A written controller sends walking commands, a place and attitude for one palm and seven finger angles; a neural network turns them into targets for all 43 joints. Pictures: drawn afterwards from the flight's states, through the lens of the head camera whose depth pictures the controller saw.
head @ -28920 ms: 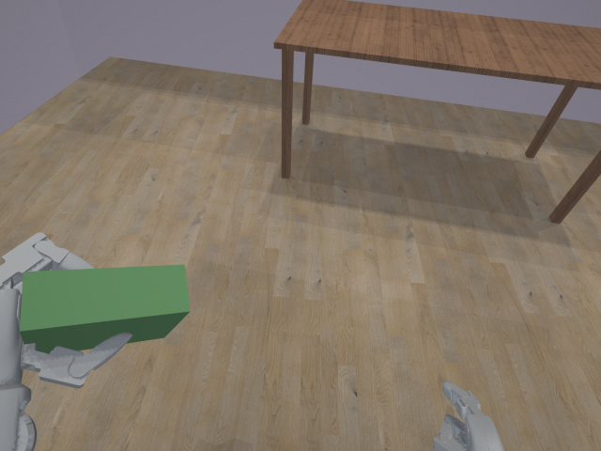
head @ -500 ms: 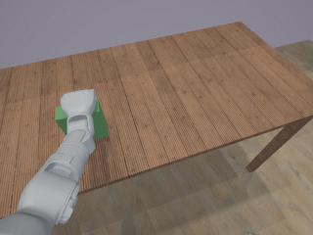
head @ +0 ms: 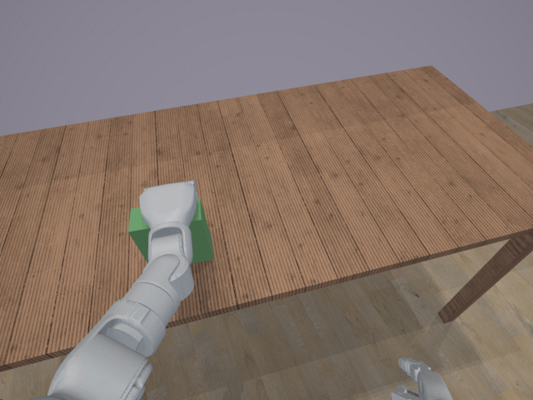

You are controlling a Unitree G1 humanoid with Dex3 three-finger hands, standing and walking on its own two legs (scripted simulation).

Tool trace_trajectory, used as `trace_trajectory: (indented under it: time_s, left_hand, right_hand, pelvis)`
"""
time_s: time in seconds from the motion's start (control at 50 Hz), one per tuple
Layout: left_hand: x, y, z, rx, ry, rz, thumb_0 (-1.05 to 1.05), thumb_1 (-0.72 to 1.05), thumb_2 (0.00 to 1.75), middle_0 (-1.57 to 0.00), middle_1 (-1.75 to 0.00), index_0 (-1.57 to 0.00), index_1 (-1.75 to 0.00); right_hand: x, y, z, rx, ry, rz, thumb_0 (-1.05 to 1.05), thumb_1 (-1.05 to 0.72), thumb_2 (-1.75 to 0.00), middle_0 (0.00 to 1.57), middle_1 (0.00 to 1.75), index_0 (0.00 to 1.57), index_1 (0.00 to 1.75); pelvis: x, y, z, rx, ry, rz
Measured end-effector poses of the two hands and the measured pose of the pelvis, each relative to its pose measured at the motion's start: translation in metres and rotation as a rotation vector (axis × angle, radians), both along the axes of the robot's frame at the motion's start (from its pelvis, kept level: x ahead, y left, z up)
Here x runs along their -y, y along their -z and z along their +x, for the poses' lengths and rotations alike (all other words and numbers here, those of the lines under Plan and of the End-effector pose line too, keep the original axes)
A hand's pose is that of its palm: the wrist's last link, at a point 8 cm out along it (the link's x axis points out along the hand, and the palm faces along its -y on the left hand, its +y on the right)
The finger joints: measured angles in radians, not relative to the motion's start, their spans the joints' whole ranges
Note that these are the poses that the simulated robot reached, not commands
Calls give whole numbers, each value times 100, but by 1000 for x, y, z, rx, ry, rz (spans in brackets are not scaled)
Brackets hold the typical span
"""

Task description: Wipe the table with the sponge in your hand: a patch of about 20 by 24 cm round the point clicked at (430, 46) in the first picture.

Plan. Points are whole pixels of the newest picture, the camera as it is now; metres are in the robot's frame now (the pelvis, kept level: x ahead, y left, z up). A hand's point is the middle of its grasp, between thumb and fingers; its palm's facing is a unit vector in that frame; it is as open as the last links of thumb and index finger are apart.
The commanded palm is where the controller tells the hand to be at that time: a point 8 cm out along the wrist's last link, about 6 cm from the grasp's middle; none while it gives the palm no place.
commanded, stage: wipe back along the middle lane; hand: left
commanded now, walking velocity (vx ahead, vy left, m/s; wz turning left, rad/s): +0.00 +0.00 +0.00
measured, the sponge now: (177, 242) +0.38 +0.21 -0.03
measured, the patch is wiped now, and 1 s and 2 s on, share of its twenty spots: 0.65 0.65 0.80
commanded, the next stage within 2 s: slide across to the third lane in 0.52 s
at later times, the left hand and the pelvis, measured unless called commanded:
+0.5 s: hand (182, 246) +0.34 +0.17 +0.03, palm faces +0.02 -0.02 -1.00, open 9.5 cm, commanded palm +0.29 +0.16 +0.06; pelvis +0.00 +0.00 +0.00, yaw -1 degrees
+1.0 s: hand (197, 248) +0.34 +0.15 +0.03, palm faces -0.05 -0.03 -1.00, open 9.5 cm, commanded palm +0.31 +0.12 +0.08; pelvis -0.01 -0.01 +0.00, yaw +0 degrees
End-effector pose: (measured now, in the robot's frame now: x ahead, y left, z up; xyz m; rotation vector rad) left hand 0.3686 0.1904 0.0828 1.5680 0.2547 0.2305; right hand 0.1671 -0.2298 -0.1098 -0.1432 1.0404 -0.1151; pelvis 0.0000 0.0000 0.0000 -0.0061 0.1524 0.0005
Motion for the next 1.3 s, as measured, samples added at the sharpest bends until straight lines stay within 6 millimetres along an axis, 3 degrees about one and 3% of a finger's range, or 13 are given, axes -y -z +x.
trace_trajectory:
  time_s: [0.34,0.66,0.94,1.12,1.3]
  left_hand:
    - [13,0,-27,7,12,-9,1,-46,111,-73,-145,-74,-150]
    - [26,1,-66,45,30,-43,2,-45,109,-70,-147,-75,-147]
    - [38,-2,-52,-38,37,-30,0,-47,109,-74,-143,-78,-144]
    - [64,-3,-43,-23,111,-34,-1,-48,109,-76,-142,-79,-142]
    - [83,-1,-35,-10,89,-40,-1,-48,109,-76,-141,-80,-142]
  right_hand:
    - [-4,-10,21,68,-33,25,1,-91,-90,20,30,20,30]
    - [-12,-26,45,169,-87,71,1,-91,-90,20,30,20,30]
    - [-7,-17,27,144,-74,58,1,-91,-90,20,30,20,30]
    - [0,-5,9,92,-49,67,1,-91,-90,20,30,19,30]
    - [5,-5,8,89,-25,77,1,-91,-90,20,30,19,30]
  pelvis:
    - [0,0,0,38,5,3]
    - [6,0,-4,84,13,8]
    - [12,-1,-14,91,-1,17]
    - [15,-2,-14,79,3,18]
    - [20,-3,-14,73,12,20]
